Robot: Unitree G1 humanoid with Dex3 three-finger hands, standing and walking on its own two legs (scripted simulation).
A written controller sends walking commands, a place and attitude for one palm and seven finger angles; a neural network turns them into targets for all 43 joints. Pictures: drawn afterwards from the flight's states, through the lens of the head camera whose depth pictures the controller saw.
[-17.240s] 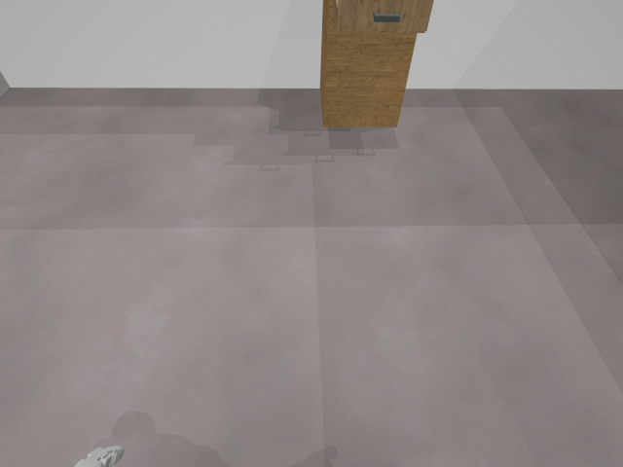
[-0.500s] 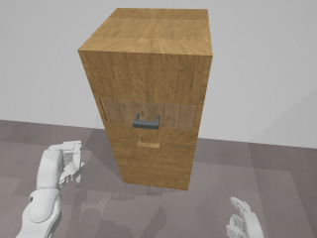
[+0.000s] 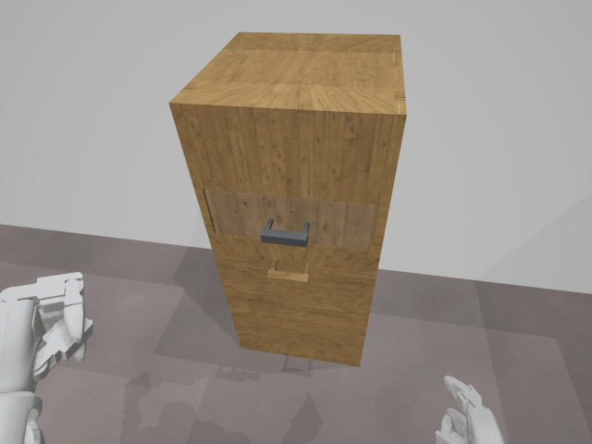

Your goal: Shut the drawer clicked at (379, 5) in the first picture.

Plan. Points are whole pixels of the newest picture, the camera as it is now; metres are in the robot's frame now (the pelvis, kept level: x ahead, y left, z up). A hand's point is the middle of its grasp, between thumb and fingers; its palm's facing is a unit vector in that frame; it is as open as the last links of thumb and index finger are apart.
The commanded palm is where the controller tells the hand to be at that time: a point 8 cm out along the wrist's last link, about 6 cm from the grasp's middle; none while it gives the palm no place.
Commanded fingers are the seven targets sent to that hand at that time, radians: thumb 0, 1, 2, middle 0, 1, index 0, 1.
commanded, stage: step back with the hand held close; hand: left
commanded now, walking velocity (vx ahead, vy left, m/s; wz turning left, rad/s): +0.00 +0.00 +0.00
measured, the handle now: (286, 230) +0.58 +0.11 -0.09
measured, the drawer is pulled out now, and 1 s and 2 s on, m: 0.00 0.00 0.00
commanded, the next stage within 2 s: stop stepping back and stand still in 1.88 s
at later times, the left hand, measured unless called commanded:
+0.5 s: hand (74, 329) +0.17 +0.26 +0.16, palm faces +0.29 -0.81 -0.50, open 3.3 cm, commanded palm +0.11 +0.30 +0.17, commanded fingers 0.00 0.90 0.90 -1.40 -1.60 -1.40 -1.60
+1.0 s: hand (30, 385) +0.12 +0.26 +0.16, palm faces +0.37 -0.79 -0.49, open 3.3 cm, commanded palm +0.05 +0.30 +0.17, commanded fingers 0.00 0.90 0.90 -1.40 -1.60 -1.40 -1.60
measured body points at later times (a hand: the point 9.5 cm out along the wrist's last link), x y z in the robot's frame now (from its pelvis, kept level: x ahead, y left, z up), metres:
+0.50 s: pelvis -0.03 +0.02 +0.00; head -0.01 +0.02 +0.45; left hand +0.15 +0.30 +0.18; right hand +0.13 -0.24 -0.08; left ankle -0.02 +0.09 -0.74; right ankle +0.00 -0.10 -0.74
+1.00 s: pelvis -0.09 +0.02 -0.02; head -0.07 +0.04 +0.43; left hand +0.09 +0.30 +0.18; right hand +0.07 -0.22 -0.09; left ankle -0.02 +0.09 -0.74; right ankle +0.00 -0.10 -0.74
